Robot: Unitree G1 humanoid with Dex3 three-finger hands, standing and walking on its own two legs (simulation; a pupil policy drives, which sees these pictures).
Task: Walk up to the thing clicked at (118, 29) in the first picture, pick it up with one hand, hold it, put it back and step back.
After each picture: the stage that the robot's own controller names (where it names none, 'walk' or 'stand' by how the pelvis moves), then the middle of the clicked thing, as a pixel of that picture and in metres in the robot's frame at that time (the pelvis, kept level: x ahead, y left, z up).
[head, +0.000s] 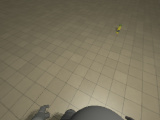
stand; (118, 28) +2.29 -0.77 -0.65
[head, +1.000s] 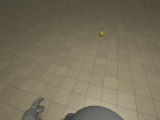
walk; (101, 33) +2.23 -0.23 -0.62
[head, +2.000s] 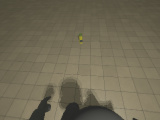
walk; (80, 38) +1.56 +0.28 -0.64
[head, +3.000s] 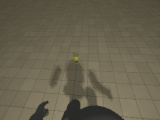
walk; (76, 58) +1.04 +0.29 -0.65
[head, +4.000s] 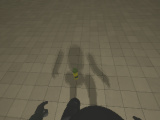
walk; (75, 74) +0.66 +0.24 -0.65
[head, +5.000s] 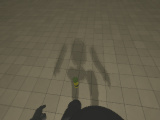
stand; (75, 82) +0.50 +0.20 -0.64
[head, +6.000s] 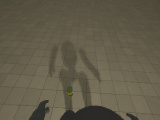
stand; (70, 92) +0.41 +0.19 -0.65
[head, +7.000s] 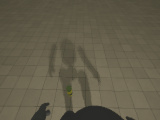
stand; (69, 91) +0.40 +0.21 -0.66
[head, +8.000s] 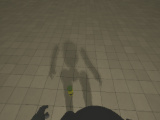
stand; (70, 91) +0.42 +0.21 -0.66
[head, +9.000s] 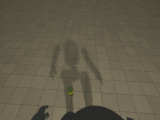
stand; (70, 92) +0.41 +0.20 -0.66
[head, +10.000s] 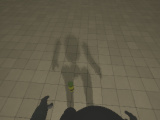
go down; (71, 86) +0.42 +0.20 -0.65
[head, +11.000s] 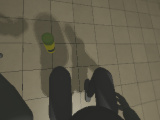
go down; (49, 44) +0.49 +0.26 -0.23
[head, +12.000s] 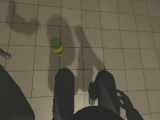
close in; (57, 48) +0.48 +0.24 -0.25
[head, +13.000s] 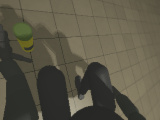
close in; (26, 40) +0.47 +0.29 -0.16
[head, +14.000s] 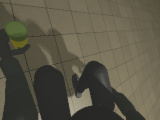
close; (19, 40) +0.46 +0.30 -0.16
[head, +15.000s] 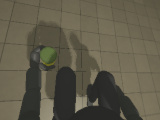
lift; (48, 59) +0.34 +0.27 -0.06
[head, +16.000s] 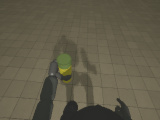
hold; (65, 70) +0.31 +0.16 +0.07
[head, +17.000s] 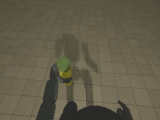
hold; (65, 73) +0.30 +0.16 +0.03
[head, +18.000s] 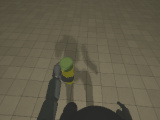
hold; (68, 72) +0.31 +0.14 +0.03
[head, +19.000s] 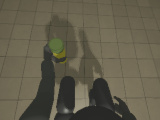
crouch; (59, 53) +0.43 +0.19 -0.04
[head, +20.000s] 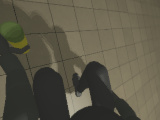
lower; (19, 41) +0.45 +0.29 -0.17
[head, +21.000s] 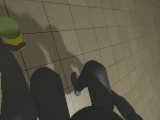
lower; (13, 38) +0.46 +0.30 -0.17
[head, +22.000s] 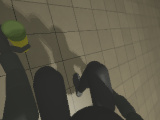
lower; (19, 40) +0.45 +0.29 -0.17
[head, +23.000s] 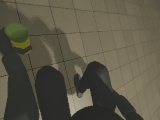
lower; (22, 42) +0.44 +0.29 -0.16
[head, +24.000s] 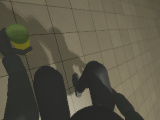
loosen; (21, 42) +0.44 +0.28 -0.17
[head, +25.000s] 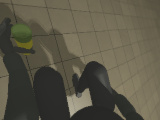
withdraw; (24, 43) +0.45 +0.27 -0.17
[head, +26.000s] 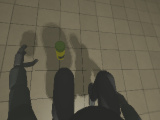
walk; (60, 52) +0.47 +0.23 -0.23
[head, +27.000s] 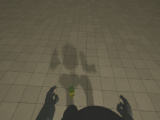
stand; (71, 92) +0.40 +0.16 -0.58
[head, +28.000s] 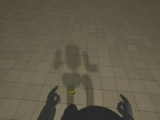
stand; (72, 90) +0.42 +0.18 -0.60
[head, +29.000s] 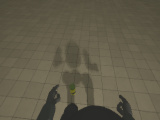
stand; (72, 89) +0.41 +0.17 -0.60
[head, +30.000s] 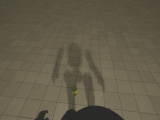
stand; (74, 91) +0.43 +0.17 -0.65
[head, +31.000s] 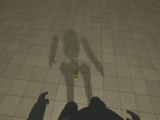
walk; (75, 74) +0.52 +0.13 -0.63
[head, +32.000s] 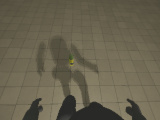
walk; (71, 60) +0.72 +0.23 -0.63
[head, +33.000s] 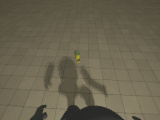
stand; (77, 57) +1.00 +0.23 -0.63
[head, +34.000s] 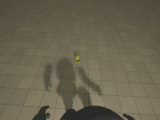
stand; (77, 58) +1.02 +0.21 -0.65
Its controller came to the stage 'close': yes
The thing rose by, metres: 0.68
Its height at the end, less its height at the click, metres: +0.00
